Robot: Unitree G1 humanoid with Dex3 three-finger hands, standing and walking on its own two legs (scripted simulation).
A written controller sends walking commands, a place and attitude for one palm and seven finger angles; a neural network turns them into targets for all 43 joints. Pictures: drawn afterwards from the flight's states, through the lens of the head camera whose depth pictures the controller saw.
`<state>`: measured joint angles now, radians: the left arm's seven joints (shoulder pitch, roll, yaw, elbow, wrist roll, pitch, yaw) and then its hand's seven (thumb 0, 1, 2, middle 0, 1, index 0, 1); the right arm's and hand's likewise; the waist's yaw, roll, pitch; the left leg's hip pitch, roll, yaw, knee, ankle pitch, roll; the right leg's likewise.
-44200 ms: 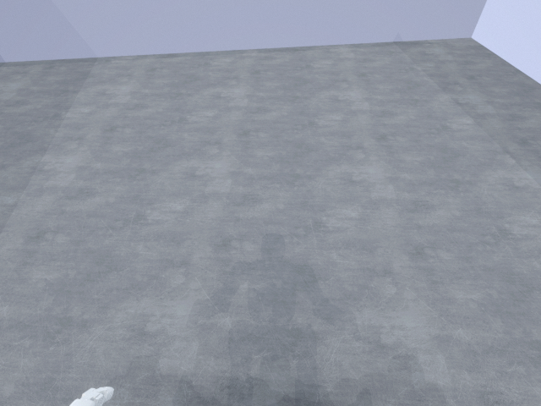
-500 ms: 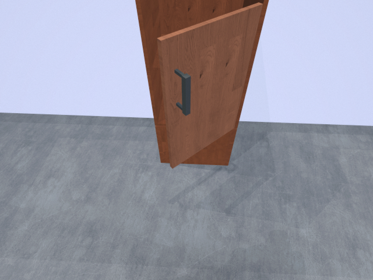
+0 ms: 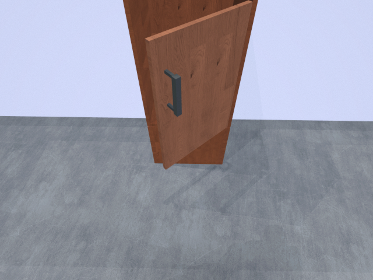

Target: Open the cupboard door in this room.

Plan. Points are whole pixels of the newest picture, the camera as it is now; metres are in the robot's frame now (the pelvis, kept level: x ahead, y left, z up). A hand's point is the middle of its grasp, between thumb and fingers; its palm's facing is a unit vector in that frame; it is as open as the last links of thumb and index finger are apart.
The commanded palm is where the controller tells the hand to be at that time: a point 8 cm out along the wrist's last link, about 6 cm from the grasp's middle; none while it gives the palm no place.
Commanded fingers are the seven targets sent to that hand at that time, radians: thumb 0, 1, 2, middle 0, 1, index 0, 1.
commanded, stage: walk to a spot facing it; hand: left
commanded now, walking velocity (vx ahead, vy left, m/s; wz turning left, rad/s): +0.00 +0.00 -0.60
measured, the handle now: (173, 93) +0.62 +0.09 +0.03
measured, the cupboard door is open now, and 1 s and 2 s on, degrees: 42 42 42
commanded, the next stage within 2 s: none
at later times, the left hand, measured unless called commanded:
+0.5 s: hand out of the picture +0.06 +0.15 -0.16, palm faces -0.18 -0.94 -0.29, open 7.4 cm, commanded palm none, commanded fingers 0.00 0.90 0.90 -0.20 -0.30 -0.20 -0.30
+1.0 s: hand (124, 261) +0.19 +0.18 -0.18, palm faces -0.43 -0.87 -0.23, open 7.4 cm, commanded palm none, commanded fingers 0.00 0.90 0.90 -0.20 -0.30 -0.20 -0.30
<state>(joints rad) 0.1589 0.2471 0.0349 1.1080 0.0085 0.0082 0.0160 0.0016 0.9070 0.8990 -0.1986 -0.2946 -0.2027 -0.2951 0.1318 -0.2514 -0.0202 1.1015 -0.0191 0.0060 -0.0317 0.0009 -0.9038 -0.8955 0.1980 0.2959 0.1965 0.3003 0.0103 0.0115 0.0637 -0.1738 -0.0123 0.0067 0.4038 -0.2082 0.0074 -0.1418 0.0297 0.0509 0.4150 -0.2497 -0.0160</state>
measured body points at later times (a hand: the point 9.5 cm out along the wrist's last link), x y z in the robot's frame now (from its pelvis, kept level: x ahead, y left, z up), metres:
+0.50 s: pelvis -0.01 -0.05 +0.00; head +0.04 -0.09 +0.44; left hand +0.07 +0.19 -0.14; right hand +0.02 -0.32 -0.16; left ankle +0.01 +0.13 -0.65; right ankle -0.03 -0.11 -0.74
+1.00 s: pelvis +0.02 +0.02 +0.00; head +0.08 +0.02 +0.44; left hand +0.21 +0.23 -0.16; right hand +0.00 -0.25 -0.12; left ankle +0.08 +0.11 -0.74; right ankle -0.06 -0.10 -0.66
